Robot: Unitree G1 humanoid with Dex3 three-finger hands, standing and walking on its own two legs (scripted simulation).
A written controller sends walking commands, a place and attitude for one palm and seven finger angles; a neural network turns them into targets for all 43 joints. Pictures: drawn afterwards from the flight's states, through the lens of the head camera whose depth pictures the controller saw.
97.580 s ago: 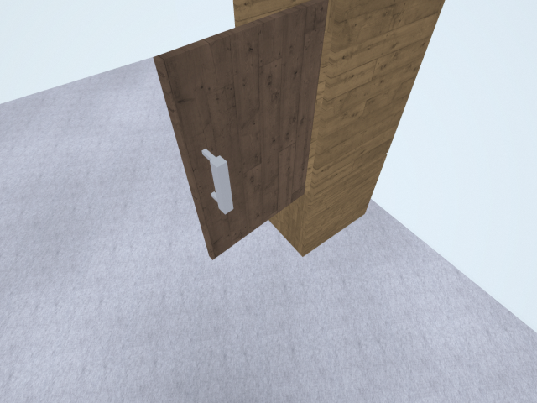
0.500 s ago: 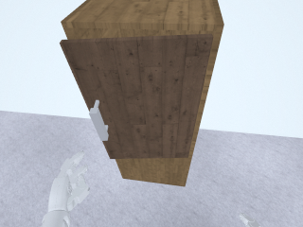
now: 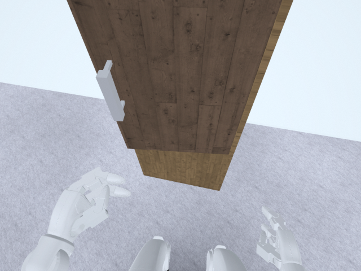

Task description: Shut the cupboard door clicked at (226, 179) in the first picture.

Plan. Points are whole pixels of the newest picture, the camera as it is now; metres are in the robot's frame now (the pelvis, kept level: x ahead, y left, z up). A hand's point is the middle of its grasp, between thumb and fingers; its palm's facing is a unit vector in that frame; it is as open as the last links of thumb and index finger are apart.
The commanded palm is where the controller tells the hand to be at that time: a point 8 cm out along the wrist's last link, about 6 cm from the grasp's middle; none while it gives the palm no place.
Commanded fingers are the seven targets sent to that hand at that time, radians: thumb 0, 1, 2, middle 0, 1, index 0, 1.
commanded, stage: raise the hand and make a fist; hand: left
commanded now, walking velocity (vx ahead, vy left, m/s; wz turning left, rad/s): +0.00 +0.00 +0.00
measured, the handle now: (114, 92) +0.50 +0.21 +0.08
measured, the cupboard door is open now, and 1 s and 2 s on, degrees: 8 8 8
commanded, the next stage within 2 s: bring the fist close to the handle in 1.18 s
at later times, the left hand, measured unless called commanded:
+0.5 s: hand (63, 199) +0.23 +0.23 +0.09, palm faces +0.05 -1.00 -0.02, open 3.1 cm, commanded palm +0.21 +0.28 +0.08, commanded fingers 0.00 0.90 0.90 -1.30 -1.50 -1.30 -1.50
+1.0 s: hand (76, 192) +0.25 +0.22 +0.07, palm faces -0.04 -1.00 +0.00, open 3.1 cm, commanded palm +0.23 +0.28 +0.08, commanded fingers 0.00 0.90 0.90 -1.30 -1.50 -1.30 -1.50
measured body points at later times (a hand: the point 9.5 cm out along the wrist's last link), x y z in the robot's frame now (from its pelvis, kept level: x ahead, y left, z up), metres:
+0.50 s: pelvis +0.01 +0.04 +0.02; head +0.07 +0.06 +0.47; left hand +0.22 +0.29 +0.09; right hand +0.21 -0.19 -0.04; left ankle +0.04 +0.11 -0.63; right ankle +0.03 -0.08 -0.63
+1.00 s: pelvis +0.02 +0.04 +0.03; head +0.08 +0.05 +0.47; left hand +0.24 +0.28 +0.07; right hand +0.19 -0.19 -0.05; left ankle +0.04 +0.11 -0.63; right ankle +0.03 -0.08 -0.63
